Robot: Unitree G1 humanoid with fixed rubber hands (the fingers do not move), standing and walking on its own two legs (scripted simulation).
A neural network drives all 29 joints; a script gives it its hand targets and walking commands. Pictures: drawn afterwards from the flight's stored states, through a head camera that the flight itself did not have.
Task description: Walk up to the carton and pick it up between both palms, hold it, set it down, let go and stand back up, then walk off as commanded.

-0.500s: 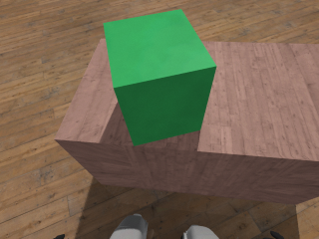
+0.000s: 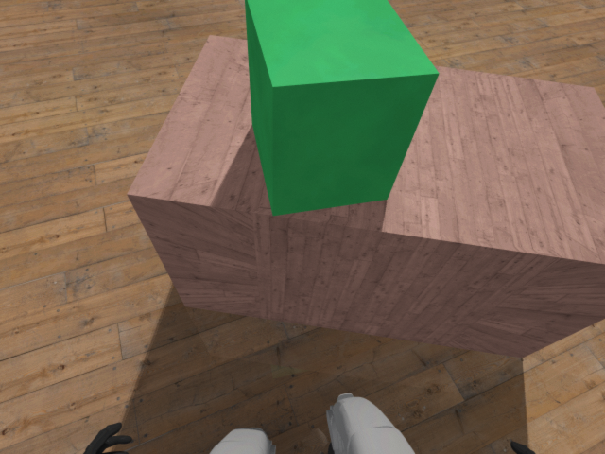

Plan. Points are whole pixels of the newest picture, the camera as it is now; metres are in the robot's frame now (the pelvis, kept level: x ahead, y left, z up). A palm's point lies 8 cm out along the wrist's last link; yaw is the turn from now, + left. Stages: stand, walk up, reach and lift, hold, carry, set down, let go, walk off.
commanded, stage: walk off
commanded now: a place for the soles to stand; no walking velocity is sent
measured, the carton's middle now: (322, 104) +0.71 -0.03 +0.00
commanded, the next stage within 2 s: none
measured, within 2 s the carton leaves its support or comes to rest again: neither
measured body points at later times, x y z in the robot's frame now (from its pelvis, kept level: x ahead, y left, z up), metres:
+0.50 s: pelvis -0.16 -0.06 -0.01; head -0.10 -0.11 +0.43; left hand -0.05 +0.25 -0.10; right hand -0.10 -0.36 -0.16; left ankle -0.08 +0.11 -0.66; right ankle -0.15 -0.12 -0.72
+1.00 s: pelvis -0.27 -0.03 -0.02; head -0.27 -0.05 +0.43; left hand -0.15 +0.29 -0.10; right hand -0.23 -0.35 -0.15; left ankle -0.30 +0.08 -0.72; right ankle -0.15 -0.12 -0.72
